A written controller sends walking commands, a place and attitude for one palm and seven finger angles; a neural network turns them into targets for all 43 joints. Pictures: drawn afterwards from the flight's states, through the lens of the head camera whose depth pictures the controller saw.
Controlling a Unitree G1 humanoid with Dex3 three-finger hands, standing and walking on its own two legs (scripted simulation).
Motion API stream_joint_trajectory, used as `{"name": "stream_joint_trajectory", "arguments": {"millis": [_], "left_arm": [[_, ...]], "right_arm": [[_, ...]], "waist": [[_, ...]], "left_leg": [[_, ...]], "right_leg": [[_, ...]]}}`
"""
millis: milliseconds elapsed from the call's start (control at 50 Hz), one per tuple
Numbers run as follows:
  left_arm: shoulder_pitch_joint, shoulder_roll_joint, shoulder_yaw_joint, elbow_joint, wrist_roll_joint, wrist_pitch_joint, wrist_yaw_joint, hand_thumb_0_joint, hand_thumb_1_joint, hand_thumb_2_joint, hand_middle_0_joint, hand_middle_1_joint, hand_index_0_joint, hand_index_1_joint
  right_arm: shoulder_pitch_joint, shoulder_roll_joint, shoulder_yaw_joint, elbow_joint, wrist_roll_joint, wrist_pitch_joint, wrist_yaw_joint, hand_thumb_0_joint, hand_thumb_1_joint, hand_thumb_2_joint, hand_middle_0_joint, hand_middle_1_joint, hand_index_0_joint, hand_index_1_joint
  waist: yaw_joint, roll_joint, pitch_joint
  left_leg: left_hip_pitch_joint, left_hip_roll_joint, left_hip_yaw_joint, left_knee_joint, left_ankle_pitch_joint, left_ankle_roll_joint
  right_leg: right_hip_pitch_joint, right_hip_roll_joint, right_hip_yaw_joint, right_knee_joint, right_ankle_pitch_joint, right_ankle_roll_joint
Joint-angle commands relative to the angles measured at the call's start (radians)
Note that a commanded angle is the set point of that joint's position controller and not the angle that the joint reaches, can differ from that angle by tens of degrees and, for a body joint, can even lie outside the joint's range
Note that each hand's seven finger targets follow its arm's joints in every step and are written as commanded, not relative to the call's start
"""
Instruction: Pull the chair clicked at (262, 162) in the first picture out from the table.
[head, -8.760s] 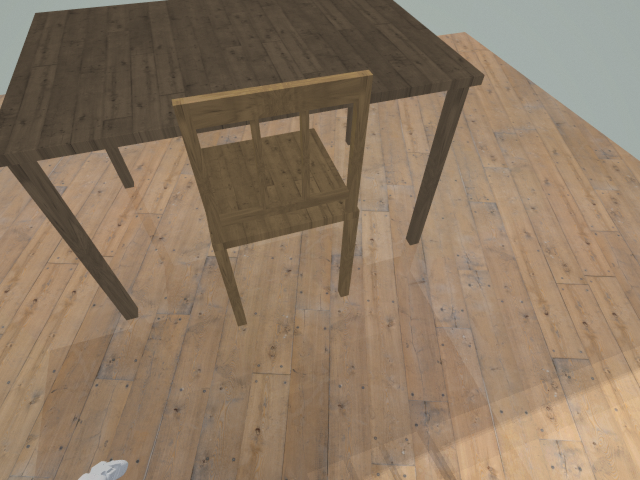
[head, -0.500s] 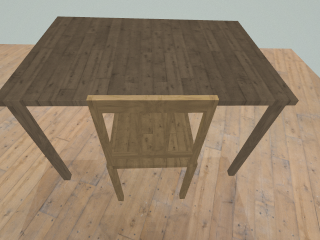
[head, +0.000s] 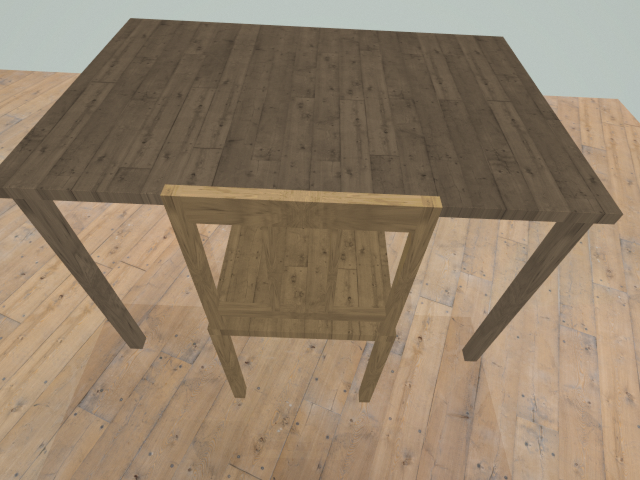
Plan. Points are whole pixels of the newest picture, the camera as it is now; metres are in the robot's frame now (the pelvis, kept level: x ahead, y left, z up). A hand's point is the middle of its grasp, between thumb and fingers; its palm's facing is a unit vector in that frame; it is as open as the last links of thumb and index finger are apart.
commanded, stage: shuffle to correct the standing spot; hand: left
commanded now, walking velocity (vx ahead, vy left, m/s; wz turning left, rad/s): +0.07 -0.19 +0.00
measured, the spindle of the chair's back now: (272, 270) +0.47 +0.12 -0.10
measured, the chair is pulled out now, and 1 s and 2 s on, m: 0.00 0.00 0.00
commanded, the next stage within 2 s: come to a stop and stand still in 0.18 s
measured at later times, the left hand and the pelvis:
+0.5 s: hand out of the picture +0.02 +0.07 -0.17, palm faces +0.09 -0.98 -0.17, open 7.4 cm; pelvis +0.04 -0.08 +0.00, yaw +1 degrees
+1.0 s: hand out of the picture +0.02 +0.09 -0.16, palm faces +0.08 -0.97 -0.22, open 7.4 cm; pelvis +0.03 -0.09 +0.01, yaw +2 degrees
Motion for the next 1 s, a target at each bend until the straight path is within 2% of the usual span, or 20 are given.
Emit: {"name": "stream_joint_trajectory", "arguments": {"millis": [0,40,60,80,100,140,200,220,240,260,300,320,380,420,500,540,660,720,820,980], "left_arm": [[0.134,0.082,0.014,0.005,0.003,0.010,0.003,0.000,0.900,0.900,-0.200,-0.300,-0.200,-0.300],[0.096,0.083,0.015,-0.013,0.000,0.011,-0.004,0.000,0.900,0.900,-0.200,-0.300,-0.200,-0.300],[0.067,0.074,0.017,-0.035,-0.002,0.010,-0.008,0.000,0.900,0.900,-0.200,-0.300,-0.200,-0.300],[0.004,0.059,0.017,-0.066,0.001,0.013,-0.011,0.000,0.900,0.900,-0.200,-0.300,-0.200,-0.300],[-0.035,0.073,0.027,-0.088,0.010,0.027,-0.014,0.000,0.900,0.900,-0.200,-0.300,-0.200,-0.300],[-0.024,0.057,0.035,-0.115,0.007,0.032,-0.028,0.000,0.900,0.900,-0.200,-0.300,-0.200,-0.300],[0.108,0.038,0.039,-0.067,0.008,0.030,-0.045,0.000,0.900,0.900,-0.200,-0.300,-0.200,-0.300],[0.132,0.064,0.043,-0.053,0.011,0.028,-0.043,0.000,0.900,0.900,-0.200,-0.300,-0.200,-0.300],[0.134,0.112,0.049,-0.060,0.020,0.023,-0.031,0.000,0.900,0.900,-0.200,-0.300,-0.200,-0.300],[0.106,0.168,0.055,-0.084,0.018,0.024,-0.023,0.000,0.900,0.900,-0.200,-0.300,-0.200,-0.300],[0.026,0.139,0.048,-0.106,0.010,0.006,-0.012,0.000,0.900,0.900,-0.200,-0.300,-0.200,-0.300],[0.002,0.117,0.040,-0.096,0.006,-0.007,-0.004,0.000,0.900,0.900,-0.200,-0.300,-0.200,-0.300],[-0.008,0.118,0.020,-0.071,0.008,-0.032,-0.002,0.000,0.900,0.900,-0.200,-0.300,-0.200,-0.300],[-0.012,0.121,0.009,-0.051,-0.003,-0.037,0.000,0.000,0.900,0.900,-0.200,-0.300,-0.200,-0.300],[-0.026,0.114,0.013,-0.062,-0.013,-0.020,0.013,0.000,0.900,0.900,-0.200,-0.300,-0.200,-0.300],[-0.028,0.129,0.014,-0.063,-0.007,-0.006,0.019,0.000,0.900,0.900,-0.200,-0.300,-0.200,-0.300],[-0.028,0.158,0.020,-0.069,-0.005,-0.005,0.022,0.000,0.900,0.900,-0.200,-0.300,-0.200,-0.300],[-0.051,0.161,0.018,-0.079,-0.004,-0.003,0.019,0.000,0.900,0.900,-0.200,-0.300,-0.200,-0.300],[-0.080,0.146,0.004,-0.088,-0.007,-0.006,0.009,0.000,0.900,0.900,-0.200,-0.300,-0.200,-0.300],[-0.047,0.131,-0.007,-0.054,-0.011,-0.018,0.002,0.000,0.900,0.900,-0.200,-0.300,-0.200,-0.300]], "right_arm": [[0.048,-0.078,-0.020,-0.033,-0.002,-0.014,-0.021,0.000,-0.900,-0.900,0.200,0.300,0.200,0.300],[0.120,-0.105,-0.028,-0.004,-0.007,-0.017,-0.029,0.000,-0.900,-0.900,0.200,0.300,0.200,0.300],[0.175,-0.152,-0.041,0.010,-0.011,-0.017,-0.036,0.000,-0.900,-0.900,0.200,0.300,0.200,0.300],[0.204,-0.186,-0.051,0.016,-0.013,-0.010,-0.038,0.000,-0.900,-0.900,0.200,0.300,0.200,0.300],[0.173,-0.190,-0.049,-0.001,-0.016,-0.008,-0.033,0.000,-0.900,-0.900,0.200,0.300,0.200,0.300],[0.042,-0.203,-0.052,-0.065,-0.022,-0.017,-0.028,0.000,-0.900,-0.900,0.200,0.300,0.200,0.300],[-0.063,-0.223,-0.062,-0.108,-0.019,-0.005,-0.013,0.000,-0.900,-0.900,0.200,0.300,0.200,0.300],[-0.047,-0.203,-0.063,-0.110,-0.018,0.004,-0.007,0.000,-0.900,-0.900,0.200,0.300,0.200,0.300],[-0.031,-0.158,-0.058,-0.126,-0.013,0.012,-0.003,0.000,-0.900,-0.900,0.200,0.300,0.200,0.300],[-0.043,-0.103,-0.050,-0.155,-0.008,0.018,0.003,0.000,-0.900,-0.900,0.200,0.300,0.200,0.300],[-0.080,-0.108,-0.045,-0.167,-0.014,0.007,0.005,0.000,-0.900,-0.900,0.200,0.300,0.200,0.300],[-0.060,-0.092,-0.039,-0.149,-0.011,0.002,0.007,0.000,-0.900,-0.900,0.200,0.300,0.200,0.300],[-0.037,-0.039,-0.008,-0.114,-0.002,-0.011,0.015,0.000,-0.900,-0.900,0.200,0.300,0.200,0.300],[-0.023,-0.030,0.004,-0.091,0.008,-0.013,0.012,0.000,-0.900,-0.900,0.200,0.300,0.200,0.300],[-0.014,-0.122,-0.007,-0.099,0.010,-0.002,-0.002,0.000,-0.900,-0.900,0.200,0.300,0.200,0.300],[-0.045,-0.122,-0.011,-0.111,0.011,0.005,-0.003,0.000,-0.900,-0.900,0.200,0.300,0.200,0.300],[-0.066,-0.131,-0.016,-0.149,0.007,0.024,0.002,0.000,-0.900,-0.900,0.200,0.300,0.200,0.300],[-0.065,-0.117,-0.016,-0.151,0.007,0.032,0.009,0.000,-0.900,-0.900,0.200,0.300,0.200,0.300],[-0.055,-0.118,-0.010,-0.134,0.004,0.026,0.019,0.000,-0.900,-0.900,0.200,0.300,0.200,0.300],[-0.010,-0.124,0.013,-0.090,0.003,-0.001,0.022,0.000,-0.900,-0.900,0.200,0.300,0.200,0.300]], "waist": [[-0.023,-0.093,0.058],[-0.063,0.023,0.030],[-0.085,0.159,-0.005],[-0.092,0.300,0.041],[-0.070,0.242,0.105],[-0.015,0.198,0.105],[0.055,0.165,0.028],[0.057,0.044,0.059],[0.058,-0.155,0.105],[0.050,-0.290,0.111],[0.030,-0.171,0.113],[0.013,-0.087,0.078],[0.010,-0.012,0.019],[0.009,-0.024,-0.001],[0.008,-0.019,-0.007],[0.014,0.091,0.017],[0.018,-0.014,-0.021],[0.012,-0.052,0.008],[0.005,-0.019,0.056],[0.010,0.041,0.047]], "left_leg": [[-0.037,0.047,0.080,0.078,0.048,0.052],[0.137,0.109,0.006,-0.016,0.314,0.094],[0.232,0.221,-0.168,-0.081,0.429,0.165],[0.235,0.357,-0.347,-0.218,0.504,0.240],[0.134,0.403,-0.373,-0.254,0.468,0.252],[0.025,0.384,-0.319,-0.270,0.285,0.208],[-0.134,0.253,-0.138,-0.200,-0.060,0.097],[-0.223,0.185,-0.071,-0.122,-0.176,0.058],[-0.301,0.052,0.030,0.061,-0.289,0.018],[-0.285,-0.004,0.121,0.262,-0.289,-0.004],[-0.273,0.049,0.053,0.432,-0.221,0.002],[-0.241,0.071,0.042,0.429,-0.207,-0.003],[-0.107,0.049,0.079,0.173,-0.195,-0.019],[0.015,0.024,0.085,-0.029,-0.049,-0.020],[0.185,0.127,0.010,-0.138,0.462,0.022],[0.170,0.132,-0.005,-0.119,0.483,0.030],[0.121,0.097,0.014,-0.101,0.298,0.000],[0.109,0.077,0.020,-0.107,0.178,-0.006],[0.149,0.099,-0.016,-0.192,0.150,0.008],[0.148,0.116,-0.044,-0.262,0.182,0.018]], "right_leg": [[0.012,-0.183,0.093,0.005,0.939,-0.003],[-0.126,-0.128,0.047,0.171,0.889,0.029],[-0.249,-0.069,0.008,0.312,0.612,0.060],[-0.393,-0.014,0.002,0.469,-0.030,0.064],[-0.418,-0.043,0.088,0.530,-0.203,0.035],[-0.356,-0.099,0.151,0.454,-0.162,0.023],[-0.077,-0.048,0.026,0.131,0.070,0.049],[-0.007,-0.033,0.011,0.047,0.105,0.057],[-0.041,-0.122,0.182,-0.132,-0.062,0.031],[-0.130,-0.291,0.390,-0.309,-0.205,-0.042],[-0.160,-0.318,0.453,-0.284,0.091,-0.135],[-0.132,-0.336,0.407,-0.235,0.265,-0.161],[-0.044,-0.293,0.248,-0.106,0.775,-0.145],[-0.033,-0.250,0.202,-0.067,0.884,-0.096],[-0.111,-0.193,0.156,-0.028,0.772,0.041],[-0.126,-0.201,0.176,-0.045,0.681,0.048],[-0.060,-0.254,0.211,-0.057,0.771,0.028],[-0.102,-0.268,0.228,-0.103,0.631,0.005],[-0.189,-0.209,0.203,-0.176,0.282,0.020],[-0.136,-0.173,0.173,-0.201,0.226,0.017]]}}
